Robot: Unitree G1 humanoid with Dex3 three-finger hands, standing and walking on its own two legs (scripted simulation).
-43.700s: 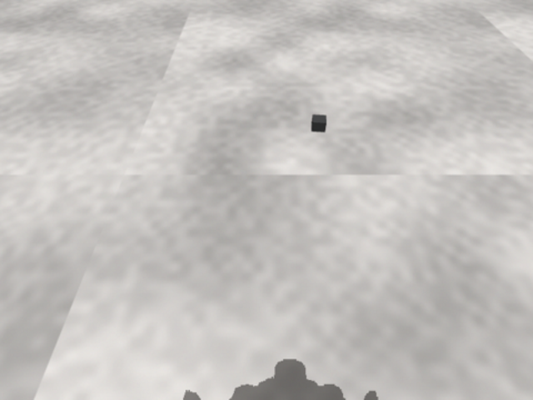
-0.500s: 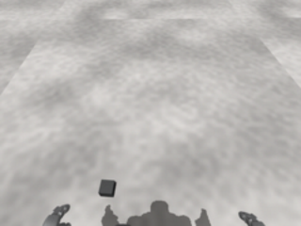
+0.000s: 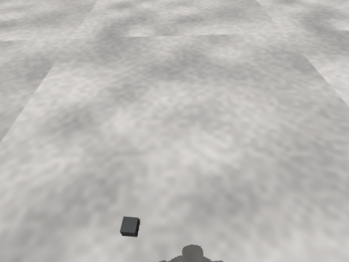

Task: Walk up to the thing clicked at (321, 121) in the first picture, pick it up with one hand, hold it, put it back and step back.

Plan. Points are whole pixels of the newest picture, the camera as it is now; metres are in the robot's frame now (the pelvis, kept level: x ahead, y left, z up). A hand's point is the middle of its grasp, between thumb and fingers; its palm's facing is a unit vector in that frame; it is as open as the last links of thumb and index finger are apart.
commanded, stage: stand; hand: left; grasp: from above
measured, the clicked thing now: (130, 226) +0.44 +0.28 -0.74
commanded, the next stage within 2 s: step back in 1.76 s
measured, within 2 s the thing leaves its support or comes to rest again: neither
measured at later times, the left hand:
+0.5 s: hand out of the picture +0.07 +0.24 -0.16, palm faces +0.02 -0.94 -0.34, open 7.4 cm
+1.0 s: hand out of the picture +0.08 +0.24 -0.15, palm faces +0.00 -0.94 -0.35, open 7.4 cm
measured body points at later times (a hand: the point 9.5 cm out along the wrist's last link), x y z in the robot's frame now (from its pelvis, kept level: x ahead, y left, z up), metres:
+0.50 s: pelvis +0.00 -0.01 +0.00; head +0.00 -0.01 +0.45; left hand +0.07 +0.29 -0.13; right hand +0.06 -0.30 -0.14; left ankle +0.02 +0.13 -0.74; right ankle +0.01 -0.14 -0.74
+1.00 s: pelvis +0.01 -0.01 +0.01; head +0.02 -0.01 +0.45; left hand +0.08 +0.29 -0.13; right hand +0.08 -0.30 -0.14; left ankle +0.02 +0.13 -0.74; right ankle +0.01 -0.14 -0.74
